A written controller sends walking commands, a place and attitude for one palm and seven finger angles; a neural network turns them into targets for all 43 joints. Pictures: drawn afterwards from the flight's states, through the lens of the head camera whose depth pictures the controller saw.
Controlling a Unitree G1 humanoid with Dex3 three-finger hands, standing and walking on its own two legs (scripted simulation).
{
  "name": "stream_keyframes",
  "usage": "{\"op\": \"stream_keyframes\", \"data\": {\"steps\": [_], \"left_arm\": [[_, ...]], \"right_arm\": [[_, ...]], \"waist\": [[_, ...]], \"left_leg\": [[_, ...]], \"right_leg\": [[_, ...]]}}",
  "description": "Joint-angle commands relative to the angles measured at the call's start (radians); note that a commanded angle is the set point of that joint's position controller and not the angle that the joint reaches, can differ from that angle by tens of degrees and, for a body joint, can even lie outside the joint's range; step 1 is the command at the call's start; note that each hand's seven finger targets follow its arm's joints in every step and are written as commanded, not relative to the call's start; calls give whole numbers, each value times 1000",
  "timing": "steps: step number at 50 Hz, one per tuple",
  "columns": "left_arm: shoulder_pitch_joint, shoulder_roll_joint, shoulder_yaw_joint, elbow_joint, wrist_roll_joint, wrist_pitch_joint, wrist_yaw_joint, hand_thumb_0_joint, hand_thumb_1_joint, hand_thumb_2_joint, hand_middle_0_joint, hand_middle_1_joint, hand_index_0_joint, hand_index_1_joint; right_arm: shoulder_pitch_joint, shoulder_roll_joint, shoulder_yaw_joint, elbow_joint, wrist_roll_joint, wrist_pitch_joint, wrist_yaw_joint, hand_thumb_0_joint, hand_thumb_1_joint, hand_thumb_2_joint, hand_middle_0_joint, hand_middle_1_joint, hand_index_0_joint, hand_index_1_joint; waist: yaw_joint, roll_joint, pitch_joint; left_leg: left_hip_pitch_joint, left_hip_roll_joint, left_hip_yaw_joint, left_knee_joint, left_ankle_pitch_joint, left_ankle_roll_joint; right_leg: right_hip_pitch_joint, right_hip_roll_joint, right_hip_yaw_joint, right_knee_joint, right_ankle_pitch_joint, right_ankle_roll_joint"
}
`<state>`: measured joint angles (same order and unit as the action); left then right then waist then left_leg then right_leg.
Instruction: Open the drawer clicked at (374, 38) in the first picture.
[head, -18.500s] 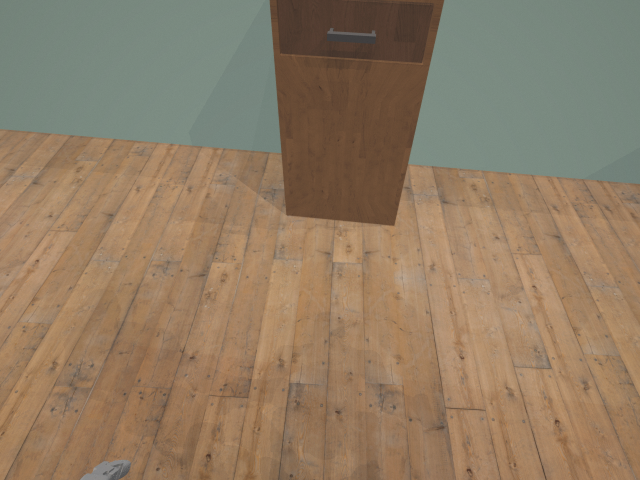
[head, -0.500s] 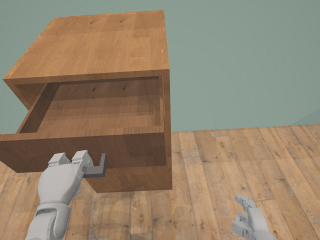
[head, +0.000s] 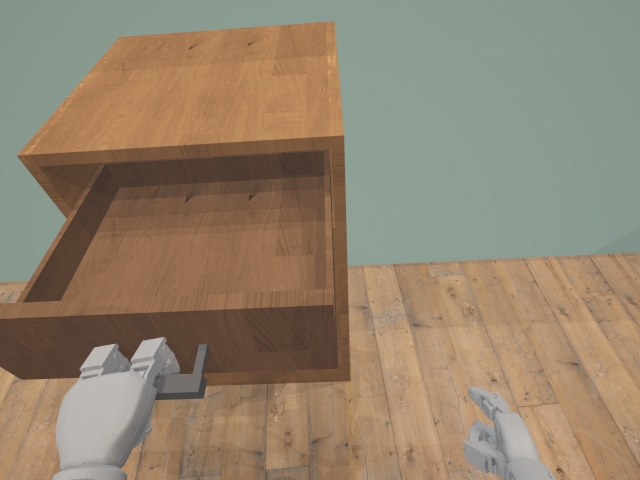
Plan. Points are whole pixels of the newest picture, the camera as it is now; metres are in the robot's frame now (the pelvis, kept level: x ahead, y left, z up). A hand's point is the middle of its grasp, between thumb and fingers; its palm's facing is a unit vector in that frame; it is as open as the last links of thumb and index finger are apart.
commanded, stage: pull the drawer open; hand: left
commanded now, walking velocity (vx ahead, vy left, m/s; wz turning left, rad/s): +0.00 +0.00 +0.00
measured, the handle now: (147, 371) +0.21 +0.24 +0.05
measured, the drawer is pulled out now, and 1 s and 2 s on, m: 0.27 0.29 0.27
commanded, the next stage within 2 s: open the thumb to release the handle in 0.40 s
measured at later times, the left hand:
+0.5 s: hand (125, 456) +0.13 +0.23 +0.03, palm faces +0.01 -0.12 -0.99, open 5.5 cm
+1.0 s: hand (127, 440) +0.14 +0.24 +0.03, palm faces +0.03 -0.10 -0.99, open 12.0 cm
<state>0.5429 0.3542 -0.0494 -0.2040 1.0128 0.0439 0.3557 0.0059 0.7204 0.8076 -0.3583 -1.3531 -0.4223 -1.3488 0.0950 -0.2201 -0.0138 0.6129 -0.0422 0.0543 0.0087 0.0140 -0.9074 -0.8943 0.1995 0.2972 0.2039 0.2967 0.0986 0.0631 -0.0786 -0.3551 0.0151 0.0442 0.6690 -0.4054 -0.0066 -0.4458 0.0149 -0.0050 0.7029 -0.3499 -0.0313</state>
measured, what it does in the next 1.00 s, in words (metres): stands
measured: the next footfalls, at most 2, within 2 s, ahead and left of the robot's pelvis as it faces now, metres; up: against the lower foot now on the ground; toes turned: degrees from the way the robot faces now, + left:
none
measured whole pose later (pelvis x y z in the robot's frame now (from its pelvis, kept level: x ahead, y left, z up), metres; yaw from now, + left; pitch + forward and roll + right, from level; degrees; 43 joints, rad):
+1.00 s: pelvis -0.01 +0.00 +0.00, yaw +1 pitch +4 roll +1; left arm 0.54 0.36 -0.05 -0.21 1.01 0.03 0.36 0.00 -0.23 0.42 -0.36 -1.25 -0.37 -1.24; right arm 0.09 -0.21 0.00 0.62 -0.04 0.05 -0.02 0.01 -0.91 -0.89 0.20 0.30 0.20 0.30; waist 0.12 0.07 -0.06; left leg -0.35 0.01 0.03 0.67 -0.38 -0.01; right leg -0.43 0.01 -0.02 0.69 -0.33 -0.04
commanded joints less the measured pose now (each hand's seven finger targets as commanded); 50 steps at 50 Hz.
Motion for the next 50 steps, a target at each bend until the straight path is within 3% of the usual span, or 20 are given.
{"op": "stream_keyframes", "data": {"steps": [1, 5, 8, 13, 19, 23, 24, 25, 26, 28, 31, 33, 38, 42, 45, 47, 50], "left_arm": [[93, 152, 136, -267, -5, 0, 65, 0, 900, 900, -400, -1350, -400, -1350], [145, 190, 184, -275, -10, -8, 83, 0, 900, 900, -400, -1350, -400, -1350], [164, 185, 189, -273, -3, -16, 96, 0, 900, 900, -400, -1350, -400, -1350], [186, 196, 211, -281, -5, -25, 117, 0, 900, 900, -400, -1350, -400, -1350], [335, 158, 170, -326, -23, -21, 128, 0, 900, 900, -400, -1350, -400, -1350], [381, 164, 177, -339, -29, -9, 132, 0, 900, 900, -400, -1350, -400, -1350], [379, 160, 168, -351, -29, -8, 133, 0, 900, 900, -400, -1350, -400, -1350], [21, 209, 196, -312, 11, -4, 137, 0, 900, 900, -400, -1350, -400, -1350], [18, 213, 231, -309, 15, -9, 147, 0, 830, 870, -395, -1342, -395, -1342], [65, 168, 192, -239, 10, -12, 141, 0, 690, 810, -385, -1327, -385, -1327], [14, 180, 191, -240, -3, -4, 129, 0, 480, 720, -370, -1305, -370, -1305], [8, 156, 153, -230, -2, 8, 113, 0, 340, 660, -360, -1290, -360, -1290], [-37, 177, 156, -190, 0, 26, 74, 0, -10, 510, -335, -1253, -335, -1253], [-67, 157, 131, -187, 0, 15, 53, 0, -290, 390, -315, -1222, -315, -1222], [-52, 178, 153, -197, 3, 2, 50, 0, -500, 300, -300, -1200, -300, -1200], [-33, 147, 121, -197, 3, -6, 47, 0, -500, 300, -300, -1200, -300, -1200], [-26, 182, 161, -188, 2, -15, 50, 0, -500, 300, -300, -1200, -300, -1200]], "right_arm": [[-141, -100, -22, -181, 1, -49, -2, 0, -900, -900, 200, 300, 200, 300], [-143, -108, -19, -189, 1, -43, -2, 0, -900, -900, 200, 300, 200, 300], [-141, -105, -19, -187, -2, -39, 0, 0, -900, -900, 200, 300, 200, 300], [-137, -104, -24, -190, -4, -37, -2, 0, -900, -900, 200, 300, 200, 300], [-135, -108, -23, -211, 1, -40, 17, 0, -900, -900, 200, 300, 200, 300], [-141, -115, -20, -222, 4, -35, 24, 0, -900, -900, 200, 300, 200, 300], [-137, -117, -20, -226, -1, -35, 27, 0, -900, -900, 200, 300, 200, 300], [-137, -120, -21, -176, -12, -18, 10, 0, -900, -900, 200, 300, 200, 300], [-136, -113, -32, -195, -20, -24, -2, 0, -900, -900, 200, 300, 200, 300], [-122, -100, -35, -186, -9, -36, -9, 0, -900, -900, 200, 300, 200, 300], [-127, -101, -37, -175, -2, -39, -20, 0, -900, -900, 200, 300, 200, 300], [-133, -98, -35, -171, 2, -40, -21, 0, -900, -900, 200, 300, 200, 300], [-153, -94, -20, -162, 9, -40, -40, 0, -900, -900, 200, 300, 200, 300], [-152, -91, -19, -155, 9, -48, -43, 0, -900, -900, 200, 300, 200, 300], [-149, -94, -19, -156, 5, -51, -43, 0, -900, -900, 200, 300, 200, 300], [-150, -88, -19, -155, 4, -54, -37, 0, -900, -900, 200, 300, 200, 300], [-150, -96, -19, -154, 1, -54, -37, 0, -900, -900, 200, 300, 200, 300]], "waist": [[29, -53, -145], [33, -47, -135], [30, -40, -105], [32, -36, -112], [46, -21, -141], [45, -25, -116], [41, -42, -125], [-37, -70, -76], [3, -45, -85], [4, -16, -110], [5, -36, -143], [6, -40, -126], [14, -85, -83], [14, -71, -80], [20, -44, -108], [21, -49, -88], [24, -70, -90]], "left_leg": [[27, -32, -21, -54, 355, 17], [15, -32, -22, -47, 335, 14], [0, -35, -22, -42, 296, 16], [4, -35, -23, -31, 272, 16], [1, -21, -24, -23, 354, 12], [-27, -15, -25, -21, 344, 13], [-23, -16, -27, -15, 347, 14], [-30, -32, -46, -8, 265, 14], [-13, -32, -43, -17, 218, 19], [7, -37, -37, -17, 203, 19], [12, -36, -38, -26, 221, 18], [7, -35, -37, -35, 233, 18], [-9, -41, -32, -62, 195, 25], [15, -42, -32, -75, 195, 25], [34, -45, -31, -78, 225, 21], [30, -45, -29, -78, 228, 23], [27, -45, -31, -83, 229, 20]], "right_leg": [[140, -7, 37, -87, 349, -8], [137, -6, 58, -95, 348, -11], [110, -7, 59, -97, 305, -10], [90, -8, 67, -99, 276, -11], [100, -6, 58, -67, 325, -11], [97, -5, 56, -64, 321, -9], [90, -7, 69, -61, 331, -10], [5, -3, 76, -72, 264, -14], [11, -5, 73, -88, 188, -15], [10, -3, 52, -88, 150, -18], [43, -4, 43, -85, 173, -14], [53, -6, 34, -87, 194, -13], [94, -11, 40, -125, 174, -5], [99, -10, 40, -145, 151, -6], [123, -8, 53, -154, 185, -9], [115, -9, 43, -149, 192, -8], [128, -9, 61, -164, 204, -9]]}}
